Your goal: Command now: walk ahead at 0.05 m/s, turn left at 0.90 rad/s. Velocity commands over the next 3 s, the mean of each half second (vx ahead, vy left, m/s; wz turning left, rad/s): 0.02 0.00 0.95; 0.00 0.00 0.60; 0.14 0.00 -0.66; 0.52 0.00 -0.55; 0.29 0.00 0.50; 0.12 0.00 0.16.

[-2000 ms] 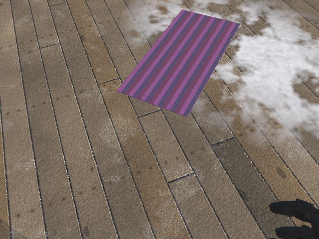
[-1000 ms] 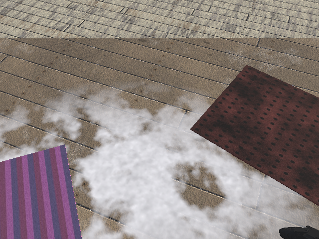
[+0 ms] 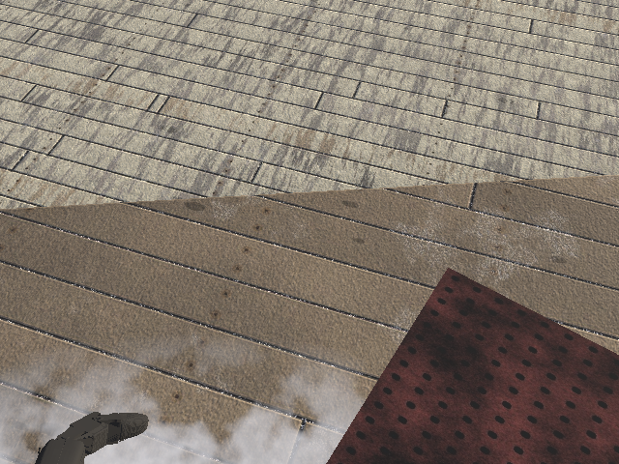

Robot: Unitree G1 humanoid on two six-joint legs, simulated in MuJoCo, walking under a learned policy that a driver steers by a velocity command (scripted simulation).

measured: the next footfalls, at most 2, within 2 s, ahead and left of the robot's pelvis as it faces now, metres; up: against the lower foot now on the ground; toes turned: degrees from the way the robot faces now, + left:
right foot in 0.26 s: +0.17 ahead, -0.15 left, +0.00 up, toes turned +25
left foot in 0.70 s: +0.00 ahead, +0.07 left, +0.00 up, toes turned +45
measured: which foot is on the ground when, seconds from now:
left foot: down 0.00-0.26, up 0.28-0.68, down 0.70-1.00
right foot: up 0.00-0.24, down 0.26-0.70, up 0.72-1.00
